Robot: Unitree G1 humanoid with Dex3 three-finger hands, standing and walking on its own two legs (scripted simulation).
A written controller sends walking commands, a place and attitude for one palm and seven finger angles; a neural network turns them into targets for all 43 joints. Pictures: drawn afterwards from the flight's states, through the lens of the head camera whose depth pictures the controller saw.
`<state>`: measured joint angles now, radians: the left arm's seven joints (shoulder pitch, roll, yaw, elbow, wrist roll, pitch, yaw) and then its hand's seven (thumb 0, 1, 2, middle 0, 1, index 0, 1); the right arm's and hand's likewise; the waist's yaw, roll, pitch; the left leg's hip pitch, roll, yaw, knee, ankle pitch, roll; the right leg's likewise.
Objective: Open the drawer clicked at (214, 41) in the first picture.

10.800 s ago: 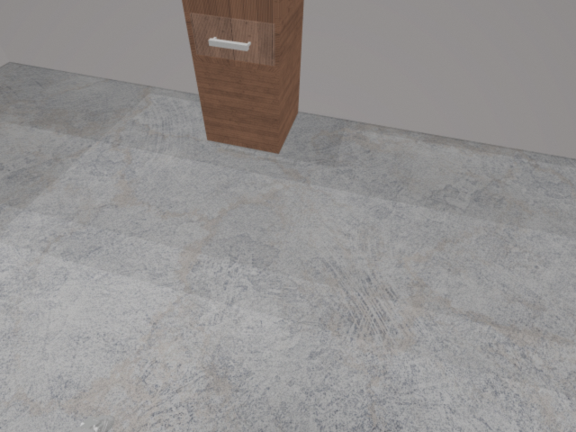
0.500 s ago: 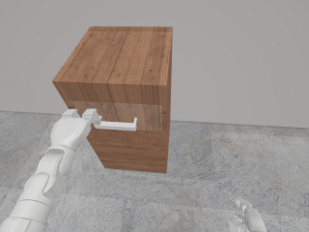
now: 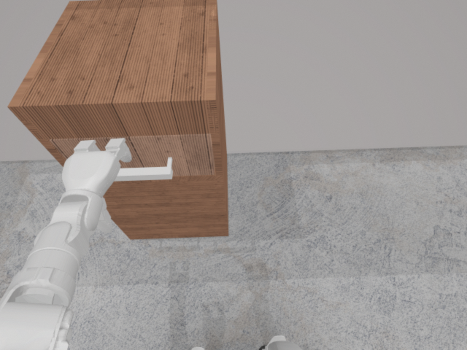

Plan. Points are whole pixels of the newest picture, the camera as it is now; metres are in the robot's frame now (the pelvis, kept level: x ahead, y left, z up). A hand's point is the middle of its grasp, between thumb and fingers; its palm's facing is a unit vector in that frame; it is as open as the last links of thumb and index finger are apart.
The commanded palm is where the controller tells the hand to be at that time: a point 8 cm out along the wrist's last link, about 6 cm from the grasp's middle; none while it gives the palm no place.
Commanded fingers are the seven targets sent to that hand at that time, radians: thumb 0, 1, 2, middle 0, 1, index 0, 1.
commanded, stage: move the hooked fingers above the handle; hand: left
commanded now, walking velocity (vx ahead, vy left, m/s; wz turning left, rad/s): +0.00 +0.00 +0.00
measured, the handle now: (138, 167) +0.55 +0.26 -0.15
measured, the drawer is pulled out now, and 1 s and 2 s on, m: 0.00 0.00 0.00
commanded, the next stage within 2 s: lower the fingers behind the handle in 1.44 s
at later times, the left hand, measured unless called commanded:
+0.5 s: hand (118, 179) +0.46 +0.26 -0.06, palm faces -0.07 -0.02 -1.00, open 13.8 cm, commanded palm +0.46 +0.26 -0.01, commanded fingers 0.00 -0.50 0.30 -0.30 -1.20 -0.30 -1.20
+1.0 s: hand (128, 174) +0.50 +0.26 -0.09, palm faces -0.08 -0.02 -1.00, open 13.7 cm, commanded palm +0.49 +0.25 -0.03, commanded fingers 0.00 -0.50 0.30 -0.30 -1.20 -0.30 -1.20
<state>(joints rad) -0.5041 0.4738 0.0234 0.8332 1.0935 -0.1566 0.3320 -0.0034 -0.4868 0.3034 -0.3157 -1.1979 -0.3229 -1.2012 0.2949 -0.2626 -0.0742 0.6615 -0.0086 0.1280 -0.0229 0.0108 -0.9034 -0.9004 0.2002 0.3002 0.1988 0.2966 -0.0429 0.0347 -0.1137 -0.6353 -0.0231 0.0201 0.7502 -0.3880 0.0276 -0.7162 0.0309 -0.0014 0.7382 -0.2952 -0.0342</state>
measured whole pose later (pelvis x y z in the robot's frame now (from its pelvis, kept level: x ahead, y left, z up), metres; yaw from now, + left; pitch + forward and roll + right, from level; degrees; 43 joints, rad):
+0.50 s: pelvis -0.01 +0.02 -0.04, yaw +0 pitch +25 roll -2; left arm -0.76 0.52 0.05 1.12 1.15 -0.14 0.44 0.00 -0.49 0.30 -0.32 -1.20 -0.32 -1.20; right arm 0.31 -0.26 -0.05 0.69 -0.05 0.12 0.01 0.01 -0.90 -0.90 0.20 0.30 0.20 0.30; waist -0.12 0.04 -0.18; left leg -0.98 -0.02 0.02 1.03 -0.49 0.05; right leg -1.03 0.03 -0.01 0.96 -0.37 -0.01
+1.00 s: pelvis -0.01 +0.02 -0.07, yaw -1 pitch +30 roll -3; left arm -0.86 0.59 0.08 1.11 1.14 -0.10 0.40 0.00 -0.48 0.30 -0.32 -1.20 -0.33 -1.21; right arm 0.33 -0.26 -0.02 0.69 -0.06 0.13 0.02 0.01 -0.90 -0.90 0.20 0.30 0.20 0.30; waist -0.17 0.06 -0.16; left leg -1.16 0.00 0.00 1.18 -0.54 0.05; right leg -1.20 0.05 -0.03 1.08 -0.40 -0.01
